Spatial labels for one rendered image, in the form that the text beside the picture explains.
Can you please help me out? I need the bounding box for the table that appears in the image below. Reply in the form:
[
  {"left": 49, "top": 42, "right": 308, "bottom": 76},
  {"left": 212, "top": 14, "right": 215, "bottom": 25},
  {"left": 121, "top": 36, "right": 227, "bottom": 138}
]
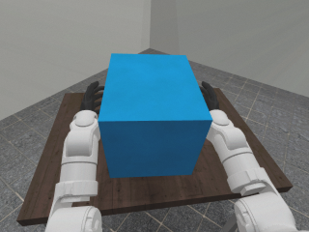
[{"left": 16, "top": 88, "right": 293, "bottom": 232}]

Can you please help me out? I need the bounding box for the robot right hand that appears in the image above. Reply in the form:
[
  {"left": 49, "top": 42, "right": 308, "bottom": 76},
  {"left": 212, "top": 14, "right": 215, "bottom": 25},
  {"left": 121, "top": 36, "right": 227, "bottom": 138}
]
[{"left": 199, "top": 81, "right": 220, "bottom": 111}]

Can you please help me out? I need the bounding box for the left robot upper arm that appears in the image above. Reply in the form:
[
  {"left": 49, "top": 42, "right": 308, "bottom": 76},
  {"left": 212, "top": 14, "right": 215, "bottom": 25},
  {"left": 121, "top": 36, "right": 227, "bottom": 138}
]
[{"left": 46, "top": 206, "right": 102, "bottom": 232}]

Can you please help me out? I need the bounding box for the robot left forearm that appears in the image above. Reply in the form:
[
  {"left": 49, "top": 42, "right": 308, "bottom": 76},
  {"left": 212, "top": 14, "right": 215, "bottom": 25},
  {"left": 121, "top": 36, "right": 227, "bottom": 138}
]
[{"left": 44, "top": 110, "right": 100, "bottom": 232}]

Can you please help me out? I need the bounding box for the robot left hand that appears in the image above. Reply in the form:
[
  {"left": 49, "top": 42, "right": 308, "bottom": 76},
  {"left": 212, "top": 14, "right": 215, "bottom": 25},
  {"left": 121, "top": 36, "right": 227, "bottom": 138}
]
[{"left": 79, "top": 81, "right": 105, "bottom": 115}]

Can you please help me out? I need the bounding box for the carton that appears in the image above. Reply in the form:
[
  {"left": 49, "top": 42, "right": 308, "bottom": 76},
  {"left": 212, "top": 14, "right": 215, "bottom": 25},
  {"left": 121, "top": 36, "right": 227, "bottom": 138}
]
[{"left": 98, "top": 53, "right": 213, "bottom": 178}]

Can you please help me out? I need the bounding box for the right robot upper arm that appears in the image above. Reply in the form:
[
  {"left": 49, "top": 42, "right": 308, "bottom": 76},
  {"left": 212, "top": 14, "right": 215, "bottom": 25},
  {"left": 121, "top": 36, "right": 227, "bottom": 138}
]
[{"left": 234, "top": 191, "right": 309, "bottom": 232}]

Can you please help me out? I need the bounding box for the robot right forearm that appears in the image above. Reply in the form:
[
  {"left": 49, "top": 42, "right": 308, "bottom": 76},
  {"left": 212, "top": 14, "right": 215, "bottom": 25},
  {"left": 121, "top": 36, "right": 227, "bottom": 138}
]
[{"left": 206, "top": 109, "right": 296, "bottom": 228}]

